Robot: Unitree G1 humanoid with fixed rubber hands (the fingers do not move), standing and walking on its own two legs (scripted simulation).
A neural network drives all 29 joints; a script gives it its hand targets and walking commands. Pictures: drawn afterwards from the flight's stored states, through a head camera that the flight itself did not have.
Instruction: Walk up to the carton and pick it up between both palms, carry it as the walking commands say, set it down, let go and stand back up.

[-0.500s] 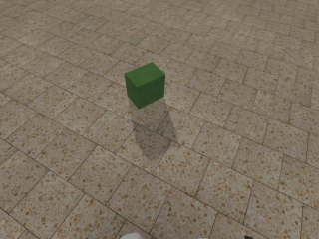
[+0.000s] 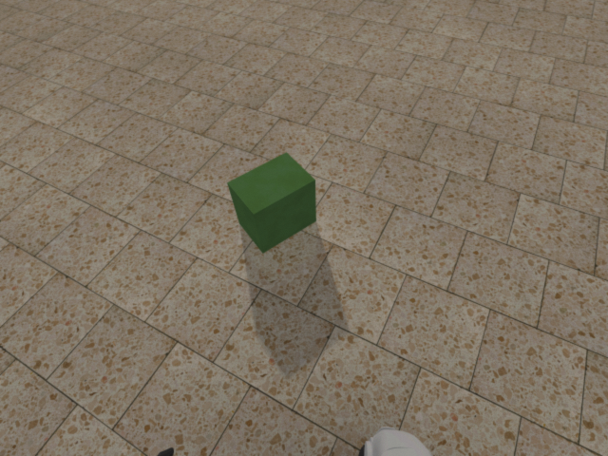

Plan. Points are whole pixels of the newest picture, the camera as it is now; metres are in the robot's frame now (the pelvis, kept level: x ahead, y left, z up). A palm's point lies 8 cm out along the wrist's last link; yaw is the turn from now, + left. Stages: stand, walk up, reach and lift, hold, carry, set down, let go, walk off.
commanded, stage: walk up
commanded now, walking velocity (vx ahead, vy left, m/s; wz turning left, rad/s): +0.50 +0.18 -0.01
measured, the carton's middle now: (274, 203) +1.03 +0.12 -0.63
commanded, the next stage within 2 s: none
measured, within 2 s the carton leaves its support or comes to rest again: neither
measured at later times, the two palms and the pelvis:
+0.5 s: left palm (133, 354) +0.29 +0.30 -0.13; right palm (424, 353) +0.26 -0.16 -0.10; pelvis +0.23 +0.07 +0.02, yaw -1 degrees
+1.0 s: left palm (181, 245) +0.50 +0.25 -0.12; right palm (432, 249) +0.46 -0.24 -0.14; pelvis +0.43 +0.01 +0.00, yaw +0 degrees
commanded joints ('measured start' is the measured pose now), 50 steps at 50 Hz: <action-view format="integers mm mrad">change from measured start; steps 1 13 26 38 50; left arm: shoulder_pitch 271 44 97 -131 213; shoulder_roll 216 241 68 42 219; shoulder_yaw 50 60 19 -1 55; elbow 31 -27 18 -56 24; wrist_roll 30 36 26 21 25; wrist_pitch -32 0 21 35 6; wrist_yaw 40 16 1 -8 56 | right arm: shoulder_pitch -13 -33 218 155 -7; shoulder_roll -73 -66 -127 -124 -88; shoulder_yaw -62 -35 -55 -71 -65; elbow -41 -49 49 26 -33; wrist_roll -30 -22 -14 -25 -23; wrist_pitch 0 29 -40 -9 64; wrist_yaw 12 54 -22 -40 -5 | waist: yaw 79 -39 -30 -43 68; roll -101 -237 117 164 -164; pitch -129 74 -162 -37 -76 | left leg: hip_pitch -458 -38 312 252 -331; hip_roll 67 64 291 245 71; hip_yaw -61 97 -297 -50 -58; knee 276 -377 -645 -659 165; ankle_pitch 166 324 727 845 31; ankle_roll -13 -38 49 111 -19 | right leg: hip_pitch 488 76 -158 -109 346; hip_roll -357 -223 -14 19 -330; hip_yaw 480 133 143 -8 436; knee -377 -455 409 -14 -385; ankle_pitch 229 -252 -120 -6 238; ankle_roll -123 -68 33 73 -131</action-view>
